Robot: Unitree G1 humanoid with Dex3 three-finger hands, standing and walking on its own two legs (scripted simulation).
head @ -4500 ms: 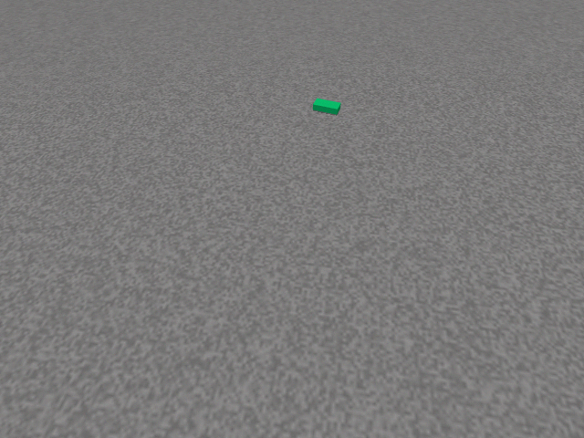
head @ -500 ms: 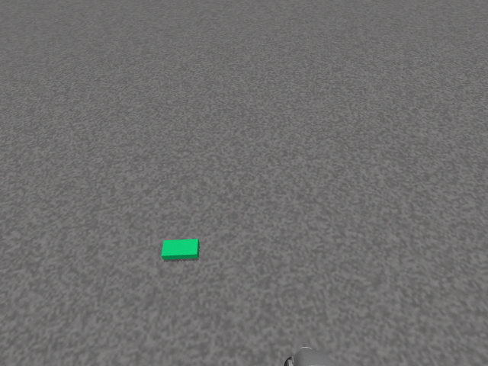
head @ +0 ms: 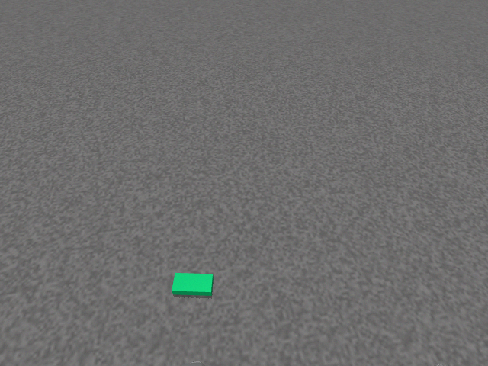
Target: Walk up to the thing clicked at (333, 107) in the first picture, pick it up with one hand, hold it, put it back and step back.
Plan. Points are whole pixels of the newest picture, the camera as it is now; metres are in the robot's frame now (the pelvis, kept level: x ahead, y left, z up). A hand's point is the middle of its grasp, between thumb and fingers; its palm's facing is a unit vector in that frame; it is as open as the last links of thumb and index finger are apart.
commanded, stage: walk up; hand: left
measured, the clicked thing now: (193, 284) +0.56 +0.22 -0.73
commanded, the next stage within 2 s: stand in 1.94 s
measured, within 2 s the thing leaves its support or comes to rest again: neither
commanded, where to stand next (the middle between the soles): +0.17 +0.00 m, yaw -2 degrees
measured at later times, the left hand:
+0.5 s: hand (101, 341) +0.20 +0.28 -0.13, palm faces -0.07 -0.92 -0.38, open 7.4 cm
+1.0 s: hand (107, 329) +0.22 +0.27 -0.13, palm faces -0.04 -0.94 -0.34, open 7.4 cm
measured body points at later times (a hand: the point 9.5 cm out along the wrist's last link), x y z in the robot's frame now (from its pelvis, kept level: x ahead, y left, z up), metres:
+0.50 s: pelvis +0.09 +0.02 +0.00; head +0.12 +0.01 +0.45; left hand +0.20 +0.33 -0.10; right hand +0.16 -0.29 -0.12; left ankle +0.12 +0.14 -0.71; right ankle +0.16 -0.11 -0.71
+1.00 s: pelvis +0.13 +0.02 +0.03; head +0.14 +0.02 +0.48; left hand +0.22 +0.32 -0.10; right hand +0.23 -0.29 -0.10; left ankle +0.13 +0.14 -0.71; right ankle +0.16 -0.11 -0.71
